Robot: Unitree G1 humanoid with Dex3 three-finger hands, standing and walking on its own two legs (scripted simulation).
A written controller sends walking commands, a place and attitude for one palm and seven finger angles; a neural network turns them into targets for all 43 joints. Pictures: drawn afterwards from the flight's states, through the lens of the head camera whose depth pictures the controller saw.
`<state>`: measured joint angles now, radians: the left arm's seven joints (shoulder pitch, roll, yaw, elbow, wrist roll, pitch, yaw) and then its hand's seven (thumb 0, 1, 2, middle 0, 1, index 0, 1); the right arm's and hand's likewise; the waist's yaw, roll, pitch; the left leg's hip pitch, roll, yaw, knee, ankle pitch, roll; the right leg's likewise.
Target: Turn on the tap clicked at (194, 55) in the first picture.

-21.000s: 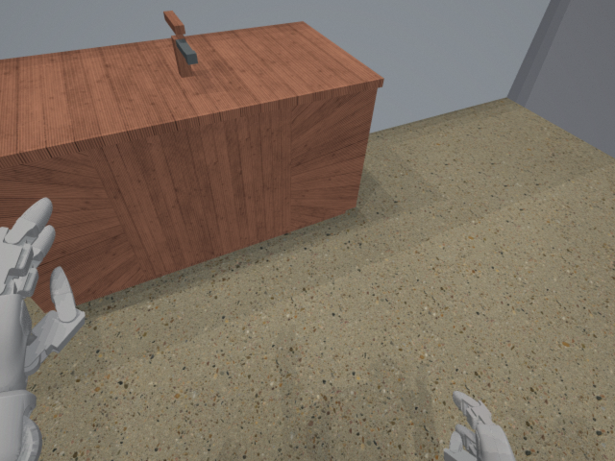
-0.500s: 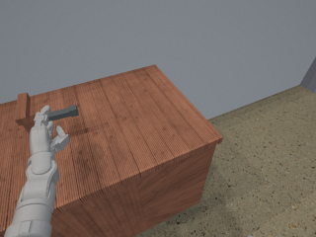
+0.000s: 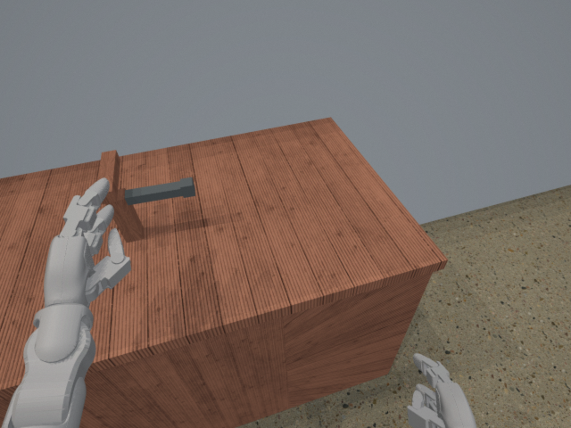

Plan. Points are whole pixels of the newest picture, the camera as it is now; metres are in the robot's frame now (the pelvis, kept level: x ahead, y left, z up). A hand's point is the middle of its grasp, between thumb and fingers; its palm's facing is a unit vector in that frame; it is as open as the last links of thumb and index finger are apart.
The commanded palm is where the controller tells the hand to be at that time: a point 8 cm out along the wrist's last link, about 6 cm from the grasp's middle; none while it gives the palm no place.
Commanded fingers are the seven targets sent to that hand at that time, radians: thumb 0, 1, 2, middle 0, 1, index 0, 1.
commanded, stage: draw the hand back beside the body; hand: left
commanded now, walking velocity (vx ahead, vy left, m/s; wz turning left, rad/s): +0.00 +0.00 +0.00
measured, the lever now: (187, 187) +0.54 +0.26 +0.03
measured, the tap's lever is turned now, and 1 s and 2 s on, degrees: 86 86 86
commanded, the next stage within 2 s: step back with the hand held close in 0.62 s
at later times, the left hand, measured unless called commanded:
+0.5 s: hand (75, 305) +0.19 +0.25 +0.16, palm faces +0.40 -0.84 -0.35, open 7.4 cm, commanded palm +0.16 +0.29 +0.17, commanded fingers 0.00 0.90 0.90 -0.20 -0.30 -0.20 -0.30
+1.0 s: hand (81, 308) +0.19 +0.24 +0.15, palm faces +0.35 -0.85 -0.40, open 7.4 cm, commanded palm +0.14 +0.29 +0.17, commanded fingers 0.00 0.90 0.90 -0.20 -0.30 -0.20 -0.30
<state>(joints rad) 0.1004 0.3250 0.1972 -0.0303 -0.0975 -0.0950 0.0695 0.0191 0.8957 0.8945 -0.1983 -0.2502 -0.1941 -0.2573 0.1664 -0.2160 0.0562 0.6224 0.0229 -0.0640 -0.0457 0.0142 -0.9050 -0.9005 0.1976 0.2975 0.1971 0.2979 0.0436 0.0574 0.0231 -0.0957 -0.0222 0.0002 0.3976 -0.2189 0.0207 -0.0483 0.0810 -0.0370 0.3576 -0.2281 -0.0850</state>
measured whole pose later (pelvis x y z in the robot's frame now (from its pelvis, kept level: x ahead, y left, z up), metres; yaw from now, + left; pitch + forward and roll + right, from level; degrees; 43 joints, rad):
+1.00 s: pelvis -0.02 +0.01 +0.00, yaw +0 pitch -1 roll -1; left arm 0.44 0.34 0.29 -0.38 -0.08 -0.13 0.10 0.01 0.90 0.89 -0.21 -0.30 -0.21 -0.30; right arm 0.16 -0.25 0.01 0.57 0.02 -0.04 -0.06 0.02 -0.90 -0.90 0.20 0.30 0.20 0.30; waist 0.02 0.08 0.01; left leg -0.24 -0.02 0.01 0.48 -0.22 0.03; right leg -0.19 0.08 -0.04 0.42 -0.21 -0.07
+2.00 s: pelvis -0.16 +0.02 -0.02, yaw +2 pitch +1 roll -2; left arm 0.44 0.37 0.37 -0.61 -0.05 -0.17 0.14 0.02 0.90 0.89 -0.21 -0.30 -0.21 -0.30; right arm 0.17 -0.17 0.02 0.60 0.00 -0.13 -0.03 0.02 -0.90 -0.90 0.20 0.30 0.20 0.30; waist 0.02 0.03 0.09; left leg -0.40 0.09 -0.05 0.61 -0.22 -0.05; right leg -0.33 0.06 -0.02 0.52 -0.19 -0.01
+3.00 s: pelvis -0.28 -0.03 -0.02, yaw +4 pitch -2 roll +0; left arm 0.47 0.37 0.36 -0.44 -0.04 -0.14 0.16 0.01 0.90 0.90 -0.21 -0.30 -0.21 -0.30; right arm 0.28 -0.20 0.02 0.64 0.01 -0.13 -0.05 0.02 -0.90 -0.90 0.20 0.30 0.20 0.30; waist -0.02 0.02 0.00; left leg -0.21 0.03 0.01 0.61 -0.37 -0.01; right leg -0.31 0.00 -0.04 0.54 -0.18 -0.01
